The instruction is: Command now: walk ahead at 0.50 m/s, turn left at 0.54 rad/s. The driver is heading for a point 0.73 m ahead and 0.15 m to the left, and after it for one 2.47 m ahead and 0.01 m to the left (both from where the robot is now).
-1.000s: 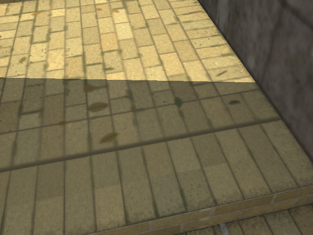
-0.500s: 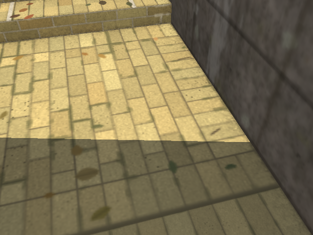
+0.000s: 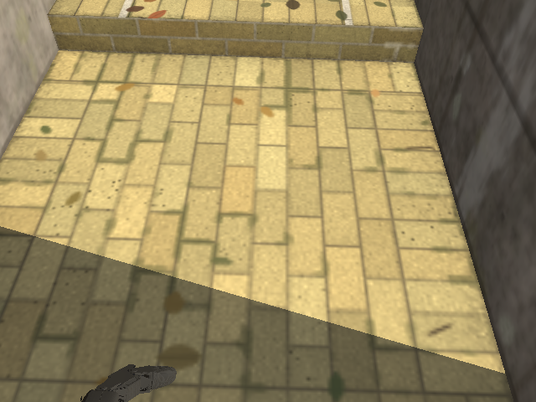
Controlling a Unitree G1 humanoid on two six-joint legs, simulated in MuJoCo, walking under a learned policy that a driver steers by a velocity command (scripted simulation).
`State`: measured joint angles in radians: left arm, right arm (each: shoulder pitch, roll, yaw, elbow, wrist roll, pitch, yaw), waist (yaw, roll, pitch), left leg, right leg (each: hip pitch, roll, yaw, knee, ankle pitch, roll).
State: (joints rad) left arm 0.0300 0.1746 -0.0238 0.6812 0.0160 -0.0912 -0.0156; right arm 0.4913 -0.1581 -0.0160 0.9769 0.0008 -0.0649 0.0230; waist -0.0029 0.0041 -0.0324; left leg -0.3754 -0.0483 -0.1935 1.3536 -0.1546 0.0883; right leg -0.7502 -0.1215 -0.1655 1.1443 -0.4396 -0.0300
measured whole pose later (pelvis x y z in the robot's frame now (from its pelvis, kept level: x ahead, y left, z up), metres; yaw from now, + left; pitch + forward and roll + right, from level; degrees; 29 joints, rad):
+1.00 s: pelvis +0.29 +0.01 +0.08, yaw +29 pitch +2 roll -1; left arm 0.21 0.24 0.07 0.72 0.00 -0.01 0.05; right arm 0.12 -0.20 -0.03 0.57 0.00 0.01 0.00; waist 0.01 0.01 -0.01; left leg -0.40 -0.15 -0.16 0.58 -0.20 0.06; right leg -0.37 -0.02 0.03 0.68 -0.27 0.05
